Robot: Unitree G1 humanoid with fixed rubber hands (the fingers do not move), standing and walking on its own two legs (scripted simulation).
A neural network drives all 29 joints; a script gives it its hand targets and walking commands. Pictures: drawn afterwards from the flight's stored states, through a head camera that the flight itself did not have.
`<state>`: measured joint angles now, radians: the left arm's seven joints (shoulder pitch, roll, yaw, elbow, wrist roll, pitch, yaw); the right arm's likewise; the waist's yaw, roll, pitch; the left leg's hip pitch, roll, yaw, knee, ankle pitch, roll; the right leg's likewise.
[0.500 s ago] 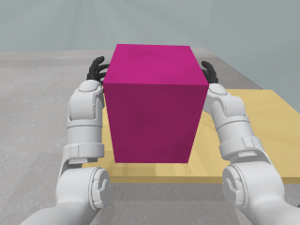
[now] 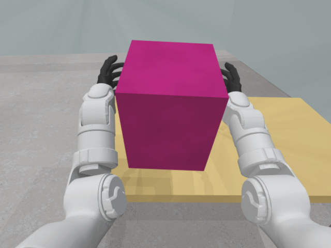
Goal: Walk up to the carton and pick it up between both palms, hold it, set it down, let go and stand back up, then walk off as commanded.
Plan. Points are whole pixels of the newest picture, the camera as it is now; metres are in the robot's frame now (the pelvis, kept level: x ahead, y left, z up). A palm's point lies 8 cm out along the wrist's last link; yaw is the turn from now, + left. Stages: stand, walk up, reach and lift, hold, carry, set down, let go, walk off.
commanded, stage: set down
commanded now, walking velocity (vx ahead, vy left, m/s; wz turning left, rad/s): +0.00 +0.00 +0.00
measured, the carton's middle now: (169, 108) +0.40 +0.02 +0.21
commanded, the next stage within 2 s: none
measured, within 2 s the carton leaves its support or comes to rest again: neither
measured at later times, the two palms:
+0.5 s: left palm (108, 102) +0.40 +0.17 +0.22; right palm (222, 108) +0.41 -0.12 +0.21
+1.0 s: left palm (120, 108) +0.43 +0.15 +0.18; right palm (226, 112) +0.42 -0.14 +0.18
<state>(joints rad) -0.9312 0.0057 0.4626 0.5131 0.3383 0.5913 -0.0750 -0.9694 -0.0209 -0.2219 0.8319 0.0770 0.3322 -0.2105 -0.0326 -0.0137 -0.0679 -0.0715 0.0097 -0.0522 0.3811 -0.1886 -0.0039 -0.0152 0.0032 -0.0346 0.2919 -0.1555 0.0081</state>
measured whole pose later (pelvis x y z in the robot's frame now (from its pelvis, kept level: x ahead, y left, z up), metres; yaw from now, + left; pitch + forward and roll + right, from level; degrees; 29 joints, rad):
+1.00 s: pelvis +0.03 +0.00 +0.00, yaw +0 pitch -6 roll -1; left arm -0.82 -0.02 0.39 0.61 0.34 0.38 -0.04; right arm -0.82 0.00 -0.25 0.87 0.03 0.07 -0.18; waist -0.03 -0.05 0.01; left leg -0.04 0.01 -0.05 0.36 -0.22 -0.01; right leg 0.03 0.00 -0.04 0.25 -0.17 0.01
